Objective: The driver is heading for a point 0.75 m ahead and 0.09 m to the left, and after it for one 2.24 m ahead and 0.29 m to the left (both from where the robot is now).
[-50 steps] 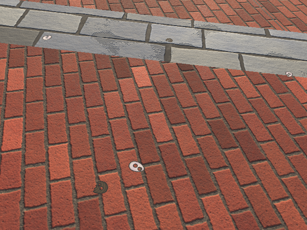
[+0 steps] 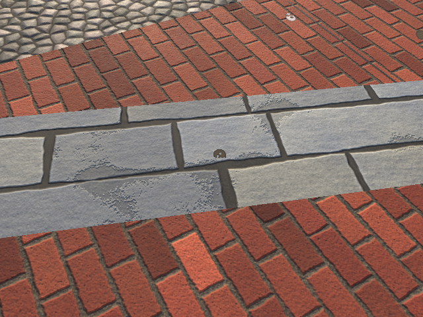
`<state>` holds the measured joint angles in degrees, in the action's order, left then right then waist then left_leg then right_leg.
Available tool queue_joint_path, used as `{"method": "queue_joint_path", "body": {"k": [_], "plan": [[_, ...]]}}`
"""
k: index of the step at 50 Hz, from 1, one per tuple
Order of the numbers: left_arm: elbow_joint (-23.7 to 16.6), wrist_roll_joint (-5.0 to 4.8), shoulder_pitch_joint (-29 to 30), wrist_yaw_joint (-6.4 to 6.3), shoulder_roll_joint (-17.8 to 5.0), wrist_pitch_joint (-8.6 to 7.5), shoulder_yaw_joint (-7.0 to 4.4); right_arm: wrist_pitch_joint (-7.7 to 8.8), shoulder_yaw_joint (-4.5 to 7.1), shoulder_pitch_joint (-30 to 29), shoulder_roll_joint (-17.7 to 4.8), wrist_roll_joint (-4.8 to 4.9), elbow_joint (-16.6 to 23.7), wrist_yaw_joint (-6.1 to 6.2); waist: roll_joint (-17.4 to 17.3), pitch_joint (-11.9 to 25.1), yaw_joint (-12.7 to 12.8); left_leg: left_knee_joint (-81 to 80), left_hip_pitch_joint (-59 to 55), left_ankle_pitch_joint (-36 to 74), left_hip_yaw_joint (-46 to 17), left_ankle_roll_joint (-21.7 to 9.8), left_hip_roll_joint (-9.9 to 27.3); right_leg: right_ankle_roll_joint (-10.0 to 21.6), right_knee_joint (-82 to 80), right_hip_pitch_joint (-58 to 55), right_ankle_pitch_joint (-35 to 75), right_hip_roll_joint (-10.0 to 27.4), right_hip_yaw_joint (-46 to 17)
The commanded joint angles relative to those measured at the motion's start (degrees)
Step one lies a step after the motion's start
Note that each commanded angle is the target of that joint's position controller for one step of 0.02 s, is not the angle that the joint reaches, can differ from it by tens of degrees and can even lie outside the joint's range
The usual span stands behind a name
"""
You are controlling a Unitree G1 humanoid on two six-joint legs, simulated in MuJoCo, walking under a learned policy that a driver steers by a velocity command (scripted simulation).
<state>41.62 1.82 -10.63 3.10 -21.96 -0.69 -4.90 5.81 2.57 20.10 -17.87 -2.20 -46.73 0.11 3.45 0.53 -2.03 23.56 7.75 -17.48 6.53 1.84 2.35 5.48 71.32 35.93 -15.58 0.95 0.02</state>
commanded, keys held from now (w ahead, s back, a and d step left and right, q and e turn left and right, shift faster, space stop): w+shift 0.14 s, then w+q+shift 0.58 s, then w+shift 0.08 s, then w+e+shift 0.20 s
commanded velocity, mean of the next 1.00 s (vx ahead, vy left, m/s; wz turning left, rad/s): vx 1.00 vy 0.00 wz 0.30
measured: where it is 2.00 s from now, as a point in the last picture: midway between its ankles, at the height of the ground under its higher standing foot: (157, 53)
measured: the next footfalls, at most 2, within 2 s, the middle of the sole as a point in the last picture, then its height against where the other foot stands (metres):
right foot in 0.20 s outside the picture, level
left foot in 0.66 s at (183, 223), level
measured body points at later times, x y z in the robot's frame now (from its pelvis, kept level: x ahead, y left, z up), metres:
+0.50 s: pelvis +0.48 -0.01 -0.01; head +0.50 -0.01 +0.44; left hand +0.44 +0.27 -0.14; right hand +0.63 -0.27 -0.12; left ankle +0.63 +0.13 -0.66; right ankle +0.35 -0.08 -0.74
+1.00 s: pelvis +0.94 +0.09 -0.01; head +0.97 +0.11 +0.44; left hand +1.09 +0.37 -0.09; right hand +1.01 -0.18 -0.13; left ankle +0.79 +0.06 -0.74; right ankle +1.23 +0.03 -0.67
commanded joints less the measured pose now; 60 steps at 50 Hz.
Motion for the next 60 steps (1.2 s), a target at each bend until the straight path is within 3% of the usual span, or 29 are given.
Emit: {"method": "queue_joint_path", "body": {"k": [1, 4, 7, 9, 10, 11, 12, 13, 15, 18, 22, 28, 30, 32, 33, 34, 35, 37, 40, 45, 47, 51, 53, 55, 56, 57, 58, 59, 60], "plan": [[-7.75, 0.82, 5.24, 1.39, 4.15, -0.23, 2.71, 2.08, -0.07, 0.33, -2.36, 0.65, 0.79, -0.68, -9.76, -4.02, 2.72, -14.24, -4.47, 20.06, -9.73, -7.45, 12.89, -0.22, -6.89, 11.29, 5.18, 2.96, -4.50], [-9.79, 0.65, 11.82, 2.51, 3.11, -0.82, 3.84, 2.27, 0.13, -0.05, -4.45, 0.83, -0.43, -0.65, -5.98, -8.14, 2.79, -22.38, 2.72, 23.92, -0.60, -7.08, 9.96, 0.59, -25.84, -0.66, 13.71, 0.76, 3.04], [-8.90, 0.77, 11.63, 1.97, 1.66, -1.24, 3.93, 1.76, 0.74, 4.73, -9.37, 0.90, -2.90, -0.33, -7.08, -5.98, 4.06, -16.88, -4.58, 58.26, 2.87, -7.67, 11.49, 3.38, -31.45, -10.86, 11.43, -4.59, 7.67], [-4.54, 1.39, -3.14, 0.33, -1.61, -1.47, 2.51, 0.26, 1.29, 5.15, -13.17, 0.95, -4.13, 0.66, -9.59, 3.41, 12.62, 4.38, -5.45, 74.80, 2.24, -8.13, 12.73, 5.32, -33.43, -29.14, 5.19, -7.32, 6.05], [-0.74, 1.83, -14.91, -0.97, -4.10, -1.49, 1.24, -0.35, 1.16, 3.47, -13.26, 1.39, -3.93, 0.88, -8.66, 8.73, 19.02, 21.52, 1.65, 67.05, 1.65, -7.60, 10.40, 6.58, -38.10, -44.00, 5.96, -4.44, 2.19], [0.93, 2.54, -18.44, -2.34, -9.53, -1.61, -0.06, -0.58, -0.27, 6.72, -5.57, 0.62, -2.51, 0.18, 1.88, 15.27, 14.86, 45.35, 15.01, 11.43, -0.87, -7.54, 3.17, 5.56, -37.47, -57.30, -8.93, 10.62, -13.93], [-1.23, 2.57, -16.33, -2.81, -13.18, -1.84, -0.78, -0.19, -0.89, 13.07, -2.30, 3.34, 0.21, -0.16, 10.51, 25.10, 9.19, 62.33, 29.42, -10.97, -11.40, -7.61, -4.20, 7.86, -47.65, -64.86, -16.04, 24.32, -44.14], [-0.65, 1.37, -13.74, -3.04, -9.50, -1.88, -0.85, -0.22, 0.54, 4.11, -8.02, 3.19, 1.07, 0.23, 0.49, 17.27, 11.06, 62.66, 34.83, -3.13, -13.90, -8.19, -1.34, 6.21, -52.39, -57.64, -14.14, 21.00, -39.67], [1.05, 1.23, -7.58, -2.72, -3.24, -3.51, 0.58, -0.69, -0.11, 1.93, -4.54, 2.57, 0.10, -0.29, -3.92, 0.75, 5.23, 55.07, 33.06, 3.08, -11.51, -7.36, 3.19, 5.54, -55.34, -38.66, 0.46, 16.96, -23.22], [2.99, 0.09, -6.72, -2.53, 1.79, -5.42, 1.86, -3.76, -0.25, 4.49, -1.22, 1.27, -2.31, -1.93, -1.42, -2.50, 0.66, 50.49, 27.22, 4.57, -11.54, -6.38, 5.85, 2.69, -60.37, -28.76, 7.55, 12.73, -10.04], [5.54, -1.00, -7.88, -2.19, 3.43, -7.14, 2.16, -4.54, -0.60, -8.46, 1.24, 1.53, 2.62, -3.25, -0.12, -8.44, 0.75, 41.63, 34.21, 14.04, -6.73, -6.18, 5.44, -0.99, -65.31, -27.47, 24.67, 7.99, 6.00], [6.93, -1.35, -10.35, -4.51, -1.35, -7.25, 1.83, -3.81, -1.37, -15.24, 0.00, 1.30, 5.69, -5.09, -0.88, -6.33, -0.60, 17.72, 21.45, 27.15, 5.09, -10.56, -3.04, -4.36, -61.61, -35.82, 63.47, 8.50, 16.23], [5.48, -0.64, -7.44, -5.82, -6.15, -5.49, 0.47, -4.34, -0.02, -3.26, -3.79, 1.72, 2.51, -4.54, 2.91, 1.35, -7.64, 18.14, 9.18, 20.62, 5.40, -11.98, -7.26, -5.13, -46.45, -39.60, 80.70, 10.55, 15.65], [3.31, 0.28, -0.93, -5.74, -7.72, -3.32, -0.34, -4.92, 3.07, 19.15, -9.45, 1.61, -3.84, -2.73, 1.26, 9.75, -18.26, 15.85, -13.61, 11.15, -0.67, -16.08, -7.76, -3.77, -13.04, -30.18, 72.86, 10.92, 13.33], [3.30, 0.21, 2.05, -4.32, -3.72, -3.35, 0.16, -5.73, 4.88, 16.67, -11.16, 3.65, -3.48, -1.48, -10.60, 5.07, -17.03, 9.34, -17.47, 8.26, -7.81, -18.19, -5.15, -4.41, 12.51, -17.72, 17.87, -1.59, 12.69], [-2.84, 0.04, -6.94, -3.51, 3.55, -4.77, 2.66, -6.21, 5.38, 7.42, -17.32, 0.84, -1.11, -1.49, -21.39, 7.31, -1.76, 8.44, -27.53, 14.65, -36.25, -28.53, 6.20, -7.75, 29.91, 7.15, -13.35, -6.36, 4.87], [-5.05, 0.18, -5.77, -3.66, 1.90, -6.21, 3.46, -6.14, 6.02, 5.93, -17.42, 1.16, 1.48, -1.29, -13.01, 15.45, -4.41, -5.22, -31.14, -5.71, -53.88, -33.08, 12.24, -6.22, 29.58, 12.99, -11.66, -4.46, -5.60], [-4.81, 0.61, -1.18, -3.45, -0.33, -6.95, 3.49, -5.22, 3.90, 3.19, -8.33, 1.01, -0.06, -0.39, 2.41, -0.55, 0.71, -12.51, -10.44, -11.16, -47.91, -24.80, 10.27, -5.25, 13.51, 10.41, -4.29, 2.36, -5.99], [-3.41, 2.65, -2.68, -2.99, 1.72, -2.99, 4.64, -2.05, 2.23, -0.26, -5.51, 1.71, 0.31, 0.12, 2.60, -4.83, 5.45, -13.44, 9.74, 0.29, -32.70, -20.78, 2.73, -7.12, 2.43, -1.09, -2.61, 7.08, -3.94], [-6.95, -0.20, 10.54, -1.34, 3.89, -2.40, 5.65, 1.02, 2.14, 6.47, -4.93, 2.40, -1.54, -1.43, -2.09, -8.59, -1.67, -17.90, 6.48, 26.73, -16.30, -11.62, -2.24, -4.49, -23.05, 0.28, 19.32, 8.14, 3.48], [-7.52, -0.87, 14.72, -0.94, 4.83, -2.79, 5.87, 1.46, 1.99, 9.56, -5.00, 2.50, -2.51, -1.29, -2.71, -7.51, -4.50, -20.19, 0.05, 33.86, -13.13, -9.00, -1.59, -2.29, -31.53, -0.64, 25.72, 5.63, 6.49], [-6.49, -1.35, 15.04, -0.65, 2.94, -3.61, 5.06, 1.79, 1.38, 10.31, -6.06, 1.05, -4.13, 0.21, -6.27, -5.16, -3.50, -18.18, -14.36, 61.20, -5.63, -5.43, 2.14, 1.49, -39.61, -3.35, 26.21, -1.07, 8.83], [-4.46, -1.14, 9.56, -0.47, -0.09, -3.52, 3.94, 1.00, 1.75, 8.48, -8.55, -0.09, -3.91, 2.00, -9.76, -0.30, 0.99, -10.05, -20.50, 79.96, -3.71, -3.55, 4.68, 2.50, -39.92, -8.57, 21.08, -5.84, 9.86], [2.26, -1.54, -10.51, -0.99, -4.05, -2.82, 2.01, -0.57, 2.42, 2.76, -10.49, -1.79, -2.23, 3.22, -11.43, 7.90, 11.10, 13.23, -18.44, 89.75, -1.79, -2.22, 6.22, 4.00, -37.90, -24.85, 14.78, -8.84, 9.43], [6.49, -1.48, -25.26, -1.67, -5.72, -2.52, 0.61, -1.21, 2.92, -3.84, -11.97, -1.60, -0.58, 3.48, -9.45, 10.38, 20.04, 36.34, -8.15, 81.99, -0.13, -1.84, 4.17, 7.58, -41.66, -37.92, 12.73, -5.42, 4.66], [9.03, -1.28, -30.13, -2.36, -7.17, -1.77, -0.12, -0.09, 1.11, -7.82, -5.00, -1.85, 1.54, 2.52, 0.89, 9.82, 18.82, 59.54, 12.44, 20.69, -1.66, -3.20, -3.92, 9.67, -34.43, -50.14, 7.95, 1.70, -5.65], [7.73, -0.03, -21.80, -2.47, -11.04, -1.37, -1.18, 1.01, -0.35, -0.23, -0.48, 1.60, 6.26, 0.84, 17.70, 15.11, 7.21, 75.88, 40.31, -13.10, -9.64, 0.49, -10.89, 23.96, -45.94, -65.36, -2.03, 14.68, -43.84], [4.86, -0.63, -16.49, -2.34, -6.42, -1.19, -1.20, 2.19, -1.40, -3.87, -3.47, 0.35, 6.68, 0.80, 2.17, 12.60, 9.42, 70.64, 43.75, -5.00, -15.46, -2.04, -5.29, 22.39, -55.26, -60.15, -11.23, 15.32, -48.09], [5.27, -1.03, -15.05, -2.50, -3.31, -1.23, -0.57, 2.82, -1.33, -7.82, -5.16, 0.02, 7.30, 0.19, -5.68, 5.51, 7.44, 64.59, 41.39, -0.29, -15.55, -2.44, -2.43, 19.63, -57.68, -49.11, -12.25, 13.68, -41.94]]}}
Velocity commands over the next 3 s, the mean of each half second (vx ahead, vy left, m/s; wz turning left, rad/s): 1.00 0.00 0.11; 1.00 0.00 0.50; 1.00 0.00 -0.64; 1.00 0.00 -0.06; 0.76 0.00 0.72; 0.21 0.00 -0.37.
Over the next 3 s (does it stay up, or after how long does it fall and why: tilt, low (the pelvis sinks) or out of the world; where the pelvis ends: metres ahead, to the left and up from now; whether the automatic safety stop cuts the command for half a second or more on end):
stays up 2.52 0.25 -0.14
